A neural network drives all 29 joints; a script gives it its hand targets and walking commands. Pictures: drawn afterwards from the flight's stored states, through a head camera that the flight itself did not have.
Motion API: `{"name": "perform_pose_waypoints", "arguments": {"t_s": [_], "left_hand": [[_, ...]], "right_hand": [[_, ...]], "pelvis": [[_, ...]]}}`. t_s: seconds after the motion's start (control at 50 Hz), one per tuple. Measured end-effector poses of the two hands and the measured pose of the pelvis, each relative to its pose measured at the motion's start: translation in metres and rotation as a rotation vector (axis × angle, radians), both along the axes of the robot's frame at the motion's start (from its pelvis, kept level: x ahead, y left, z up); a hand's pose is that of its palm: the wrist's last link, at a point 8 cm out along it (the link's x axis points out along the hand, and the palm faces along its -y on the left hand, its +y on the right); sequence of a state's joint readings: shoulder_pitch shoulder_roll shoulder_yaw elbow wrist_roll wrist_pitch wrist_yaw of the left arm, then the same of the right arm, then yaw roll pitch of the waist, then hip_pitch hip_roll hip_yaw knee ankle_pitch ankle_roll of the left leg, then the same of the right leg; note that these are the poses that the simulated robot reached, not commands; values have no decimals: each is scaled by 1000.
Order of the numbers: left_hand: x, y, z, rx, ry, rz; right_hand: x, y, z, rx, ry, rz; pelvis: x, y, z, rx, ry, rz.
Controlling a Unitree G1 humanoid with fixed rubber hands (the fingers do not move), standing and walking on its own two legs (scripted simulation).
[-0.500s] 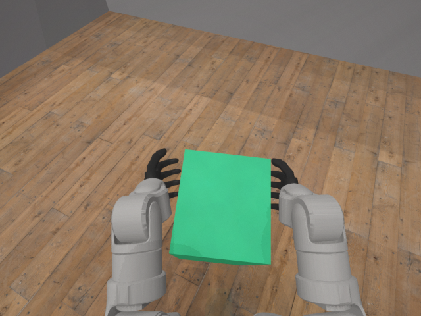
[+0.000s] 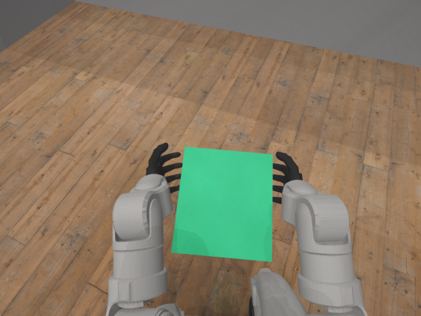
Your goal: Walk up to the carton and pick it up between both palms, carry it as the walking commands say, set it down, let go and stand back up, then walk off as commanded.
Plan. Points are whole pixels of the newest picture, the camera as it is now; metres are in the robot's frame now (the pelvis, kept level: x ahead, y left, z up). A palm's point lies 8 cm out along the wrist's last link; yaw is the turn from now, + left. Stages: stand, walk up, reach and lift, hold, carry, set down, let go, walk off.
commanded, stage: carry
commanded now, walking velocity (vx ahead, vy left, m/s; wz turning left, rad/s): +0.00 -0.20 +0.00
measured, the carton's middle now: (220, 210) +0.30 -0.01 -0.02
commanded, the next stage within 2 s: none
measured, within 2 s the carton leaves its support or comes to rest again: neither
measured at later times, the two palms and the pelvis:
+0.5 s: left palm (201, 116) +0.42 +0.01 +0.13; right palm (327, 106) +0.43 -0.22 +0.12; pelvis +0.12 -0.13 +0.03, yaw +4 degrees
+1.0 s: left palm (245, 93) +0.47 -0.08 +0.12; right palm (364, 85) +0.47 -0.31 +0.12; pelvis +0.17 -0.21 +0.03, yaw +4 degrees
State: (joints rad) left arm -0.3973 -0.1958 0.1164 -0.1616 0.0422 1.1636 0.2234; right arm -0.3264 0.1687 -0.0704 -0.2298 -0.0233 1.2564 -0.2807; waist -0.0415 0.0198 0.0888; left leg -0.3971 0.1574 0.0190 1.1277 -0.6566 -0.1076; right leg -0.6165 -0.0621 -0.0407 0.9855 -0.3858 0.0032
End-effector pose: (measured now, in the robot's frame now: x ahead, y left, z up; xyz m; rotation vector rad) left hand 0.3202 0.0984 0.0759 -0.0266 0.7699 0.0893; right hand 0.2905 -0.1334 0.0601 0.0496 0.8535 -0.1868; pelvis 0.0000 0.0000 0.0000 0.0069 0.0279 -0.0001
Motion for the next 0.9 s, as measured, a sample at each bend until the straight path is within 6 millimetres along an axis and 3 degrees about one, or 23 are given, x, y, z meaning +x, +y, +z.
{"name": "perform_pose_waypoints", "arguments": {"t_s": [0.1, 0.2, 0.3, 0.38, 0.54, 0.64, 0.76, 0.9], "left_hand": [[24, -24, -3, -20, 0, 22], [40, -28, -1, -67, -14, 89], [52, -36, 20, -16, -22, 119], [74, -57, 39, -3, -54, 139], [110, -94, 55, -14, -68, 126], [129, -113, 52, -24, -80, 104], [139, -151, 43, 34, 6, 50], [149, -175, 45, -4, 2, 61]], "right_hand": [[35, -25, 10, -17, -7, -6], [65, -30, 22, -59, -14, 60], [89, -39, 34, -28, -23, 125], [109, -58, 43, -29, -56, 130], [142, -95, 63, -40, -74, 115], [155, -114, 60, -62, -75, 106], [155, -150, 44, -28, 3, 63], [167, -175, 53, -47, -3, 57]], "pelvis": [[20, -31, 7, -15, 35, 36], [40, -56, 15, -4, 58, 35], [68, -76, 25, -32, 52, -13], [88, -98, 28, -43, 32, 5], [124, -131, 32, 11, 19, 71], [144, -144, 25, 32, 3, 19], [156, -166, 28, 10, -20, 11], [164, -195, 33, 17, -27, 52]]}}
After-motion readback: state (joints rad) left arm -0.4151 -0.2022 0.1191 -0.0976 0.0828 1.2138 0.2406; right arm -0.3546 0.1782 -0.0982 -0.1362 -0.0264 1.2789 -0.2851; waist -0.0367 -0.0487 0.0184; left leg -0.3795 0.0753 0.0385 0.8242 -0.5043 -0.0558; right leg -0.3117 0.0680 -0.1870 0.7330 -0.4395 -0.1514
